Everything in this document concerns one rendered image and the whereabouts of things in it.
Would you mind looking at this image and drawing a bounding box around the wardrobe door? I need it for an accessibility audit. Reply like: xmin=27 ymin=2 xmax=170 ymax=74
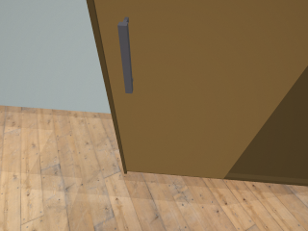
xmin=228 ymin=65 xmax=308 ymax=180
xmin=94 ymin=0 xmax=308 ymax=179

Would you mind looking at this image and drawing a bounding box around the handle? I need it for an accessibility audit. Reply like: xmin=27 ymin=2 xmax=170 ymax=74
xmin=117 ymin=16 xmax=134 ymax=94

